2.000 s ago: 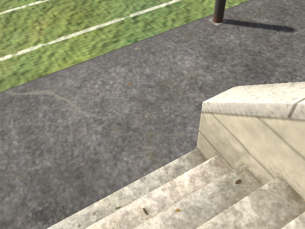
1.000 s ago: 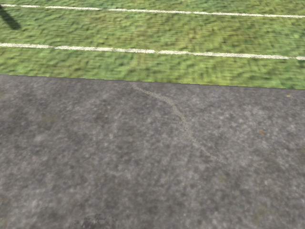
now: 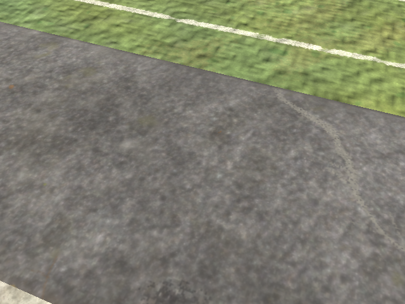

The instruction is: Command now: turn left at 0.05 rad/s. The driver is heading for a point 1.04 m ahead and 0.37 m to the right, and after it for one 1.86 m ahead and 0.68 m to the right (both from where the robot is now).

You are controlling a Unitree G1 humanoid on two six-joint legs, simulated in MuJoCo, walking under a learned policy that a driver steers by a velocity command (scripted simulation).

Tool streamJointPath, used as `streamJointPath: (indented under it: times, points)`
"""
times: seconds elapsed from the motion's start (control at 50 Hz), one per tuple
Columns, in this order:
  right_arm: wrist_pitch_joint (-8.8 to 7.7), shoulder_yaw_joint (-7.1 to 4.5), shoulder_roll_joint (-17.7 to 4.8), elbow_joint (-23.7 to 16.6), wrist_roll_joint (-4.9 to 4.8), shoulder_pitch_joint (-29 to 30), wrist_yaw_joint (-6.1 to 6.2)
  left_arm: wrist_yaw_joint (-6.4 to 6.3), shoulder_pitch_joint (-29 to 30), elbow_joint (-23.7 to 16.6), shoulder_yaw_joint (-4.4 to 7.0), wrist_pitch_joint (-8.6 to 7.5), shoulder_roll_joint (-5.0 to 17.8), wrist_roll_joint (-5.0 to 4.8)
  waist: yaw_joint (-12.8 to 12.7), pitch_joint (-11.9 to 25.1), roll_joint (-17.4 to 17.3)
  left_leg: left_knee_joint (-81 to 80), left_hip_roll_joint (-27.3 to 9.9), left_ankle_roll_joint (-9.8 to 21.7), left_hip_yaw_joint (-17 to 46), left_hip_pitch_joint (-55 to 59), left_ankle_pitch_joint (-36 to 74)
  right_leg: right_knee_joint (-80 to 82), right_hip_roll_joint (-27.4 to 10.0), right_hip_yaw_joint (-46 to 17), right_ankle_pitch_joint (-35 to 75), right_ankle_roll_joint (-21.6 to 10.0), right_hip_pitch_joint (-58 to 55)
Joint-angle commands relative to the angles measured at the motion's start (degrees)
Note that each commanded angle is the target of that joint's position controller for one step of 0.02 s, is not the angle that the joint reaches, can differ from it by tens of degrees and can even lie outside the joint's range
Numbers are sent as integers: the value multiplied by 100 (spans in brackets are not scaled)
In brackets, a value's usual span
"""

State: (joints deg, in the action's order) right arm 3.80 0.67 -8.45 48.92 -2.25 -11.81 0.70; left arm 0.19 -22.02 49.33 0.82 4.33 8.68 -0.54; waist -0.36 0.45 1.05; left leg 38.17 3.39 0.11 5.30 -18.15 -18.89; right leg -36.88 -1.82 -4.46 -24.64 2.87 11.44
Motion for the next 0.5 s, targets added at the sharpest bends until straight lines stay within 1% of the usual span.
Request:
streamJointPath:
  times: [0.02, 0.04, 0.08, 0.1, 0.12, 0.18, 0.22, 0.24, 0.26, 0.28, 0.32, 0.34, 0.36, 0.38, 0.4, 0.42, 0.44, 0.46, 0.48, 0.5]
  points:
    - [109, -121, -427, -69, 105, -308, 13, 51, -106, -166, 14, -189, 315, 10, 242, -471, 43, -997, -303, 268, 359, 676, 588, 1234, -123, -293, 967, -402, 667]
    - [94, -119, -430, -33, 112, -298, 5, 36, -231, -111, 18, -216, 346, 15, 224, -455, 102, -1064, -327, 264, 356, 709, 679, 1284, -133, -304, 1081, -385, 566]
    - [52, -133, -500, 75, 102, -277, 4, 3, -415, -31, -2, -249, 323, 6, 158, -382, 310, -1134, -352, 234, 327, 711, 830, 1346, -174, -349, 1488, -395, 313]
    - [7, -117, -473, 135, 108, -270, 3, -16, -493, 21, -6, -272, 328, -26, 135, -348, 316, -1156, -401, 211, 335, 733, 1096, 1361, -270, -444, 1869, -372, 223]
    - [-17, -104, -455, 173, 122, -253, 2, -39, -542, 51, -18, -279, 335, -11, 126, -261, 356, -1211, -410, 181, 327, 769, 1240, 1354, -285, -451, 2142, -362, 99]
    - [-44, -92, -490, 341, 109, -307, 15, -73, -744, 187, -10, -284, 400, -9, 55, -191, 321, -1331, -425, 120, 259, 791, 1443, 1417, -281, -440, 2538, -326, -175]
    - [-49, -93, -522, 445, 101, -381, 31, -89, -806, 260, -12, -280, 400, -15, 40, -221, 301, -1444, -435, 71, 223, 788, 1500, 1488, -264, -421, 2694, -302, -304]
    - [-47, -97, -519, 459, 108, -359, 35, -108, -775, 301, -4, -266, 438, -26, 36, -272, 288, -1479, -424, 63, 202, 764, 1594, 1500, -222, -389, 2830, -305, -328]
    - [-40, -114, -575, 518, 75, -429, 72, -125, -824, 342, -5, -254, 422, -40, -2, -288, 131, -1498, -409, 54, 179, 782, 1743, 1514, -217, -367, 2997, -313, -355]
    - [-37, -103, -543, 543, 63, -458, 88, -131, -859, 385, -19, -245, 387, -42, 4, -244, 106, -1545, -418, 56, 163, 794, 1838, 1525, -207, -356, 3160, -296, -461]
    - [-35, -101, -548, 611, 59, -539, 107, -140, -850, 456, -16, -226, 391, -45, -7, -246, 152, -1620, -435, 33, 142, 806, 1892, 1571, -187, -329, 3257, -276, -563]
    - [-32, -96, -539, 645, 64, -598, 117, -149, -874, 504, -12, -214, 391, -46, -14, -184, 167, -1663, -382, 15, 59, 828, 1548, 1674, -156, -317, 2794, -288, -614]
    - [-28, -100, -545, 654, 67, -590, 128, -161, -858, 526, 10, -201, 444, -54, -33, -267, 187, -1656, -288, 1, -59, 745, 1092, 1831, -141, -359, 2045, -338, -569]
    - [-31, -109, -553, 640, 69, -543, 142, -180, -806, 517, 53, -191, 559, -69, -59, -418, 246, -1569, -179, -1, -198, 603, 642, 2039, -171, -482, 1076, -440, -452]
    - [-43, -121, -552, 609, 68, -468, 159, -195, -758, 485, 101, -190, 683, -92, -96, -583, 330, -1404, -85, 20, -332, 436, 241, 2255, -249, -661, 85, -598, -306]
    - [-80, -129, -536, 570, 64, -389, 173, -216, -740, 462, 138, -200, 745, -113, -133, -736, 442, -1221, -26, 67, -442, 245, -49, 2426, -357, -849, -691, -772, -187]
    - [-162, -186, -622, 531, 25, -334, 172, -238, -754, 417, 188, -217, 842, -108, -148, -830, 527, -987, 34, 136, -549, 30, -302, 2540, -501, -1054, -1169, -949, -128]
    - [-245, -197, -639, 472, 18, -233, 169, -260, -759, 368, 226, -234, 927, -115, -198, -944, 706, -745, 13, 209, -595, -290, -413, 2595, -631, -1235, -1319, -1093, -194]
    - [-342, -207, -639, 436, 16, -157, 150, -280, -790, 337, 256, -250, 952, -128, -242, -1018, 806, -611, -56, 271, -629, -544, -431, 2546, -768, -1366, -1131, -1205, -300]
    - [-437, -213, -627, 410, 31, -96, 121, -287, -853, 324, 280, -258, 951, -143, -274, -1028, 852, -551, -120, 316, -681, -565, -449, 2377, -846, -1436, -656, -1275, -308]
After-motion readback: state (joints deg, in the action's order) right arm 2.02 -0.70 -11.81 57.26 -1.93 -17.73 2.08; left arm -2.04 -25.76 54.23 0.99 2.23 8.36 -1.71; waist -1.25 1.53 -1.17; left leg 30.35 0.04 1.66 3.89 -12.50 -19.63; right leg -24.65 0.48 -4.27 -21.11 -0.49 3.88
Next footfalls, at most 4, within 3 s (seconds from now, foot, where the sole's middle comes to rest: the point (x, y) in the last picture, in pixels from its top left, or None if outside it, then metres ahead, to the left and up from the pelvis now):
1.00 right None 0.23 -0.11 -0.96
1.30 left None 0.35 0.14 -0.96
2.46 left None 0.37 0.14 -0.96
2.90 right None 0.68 -0.08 -1.17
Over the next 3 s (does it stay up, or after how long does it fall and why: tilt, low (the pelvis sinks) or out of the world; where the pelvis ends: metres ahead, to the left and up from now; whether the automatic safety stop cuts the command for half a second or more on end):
stays up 0.57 0.01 -0.40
